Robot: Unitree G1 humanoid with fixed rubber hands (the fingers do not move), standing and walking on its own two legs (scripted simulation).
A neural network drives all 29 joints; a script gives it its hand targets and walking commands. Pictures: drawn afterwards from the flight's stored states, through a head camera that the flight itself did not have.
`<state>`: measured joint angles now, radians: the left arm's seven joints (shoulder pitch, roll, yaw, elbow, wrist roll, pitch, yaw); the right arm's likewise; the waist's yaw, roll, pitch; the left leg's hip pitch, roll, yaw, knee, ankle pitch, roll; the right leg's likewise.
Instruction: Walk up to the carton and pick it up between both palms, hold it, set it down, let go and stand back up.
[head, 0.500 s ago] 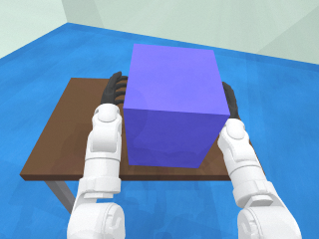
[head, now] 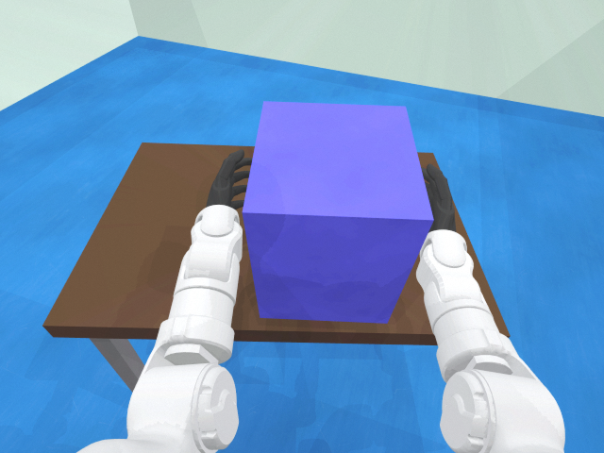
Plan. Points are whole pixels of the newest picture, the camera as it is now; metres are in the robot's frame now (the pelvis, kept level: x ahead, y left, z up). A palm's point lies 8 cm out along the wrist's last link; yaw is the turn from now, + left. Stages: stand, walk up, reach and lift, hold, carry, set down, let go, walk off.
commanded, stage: set down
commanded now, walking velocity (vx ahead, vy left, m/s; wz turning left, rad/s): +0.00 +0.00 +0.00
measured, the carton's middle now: (328, 218) +0.43 -0.02 +0.09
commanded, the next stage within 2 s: none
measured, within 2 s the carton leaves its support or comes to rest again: rests again in 1.48 s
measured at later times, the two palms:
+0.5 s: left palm (230, 216) +0.42 +0.13 +0.10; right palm (431, 228) +0.40 -0.16 +0.10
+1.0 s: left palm (242, 224) +0.43 +0.11 +0.07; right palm (432, 235) +0.42 -0.18 +0.07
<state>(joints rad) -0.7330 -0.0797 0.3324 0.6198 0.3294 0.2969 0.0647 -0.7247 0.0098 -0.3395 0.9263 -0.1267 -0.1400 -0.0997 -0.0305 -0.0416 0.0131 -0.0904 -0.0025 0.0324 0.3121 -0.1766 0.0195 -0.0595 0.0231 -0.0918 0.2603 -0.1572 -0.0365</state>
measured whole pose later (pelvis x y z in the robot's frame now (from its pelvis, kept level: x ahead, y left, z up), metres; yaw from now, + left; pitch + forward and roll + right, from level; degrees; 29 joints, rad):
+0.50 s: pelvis +0.01 +0.00 +0.00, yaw -1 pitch +2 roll +0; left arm -0.74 -0.09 0.39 0.75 0.32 0.16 0.08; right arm -0.75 0.03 -0.47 0.98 -0.25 -0.19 -0.06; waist -0.01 -0.02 -0.01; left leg -0.16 0.00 0.06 0.31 -0.18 0.02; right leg -0.14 0.02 -0.08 0.26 -0.16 -0.04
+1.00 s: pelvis +0.02 +0.00 +0.00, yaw -3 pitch +8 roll +0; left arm -0.78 -0.10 0.46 0.87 0.35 0.04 0.08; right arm -0.77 0.04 -0.57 0.99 -0.36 -0.22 -0.03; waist 0.00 -0.01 -0.05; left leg -0.27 0.01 0.09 0.31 -0.18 0.02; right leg -0.27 0.03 -0.07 0.29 -0.16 -0.04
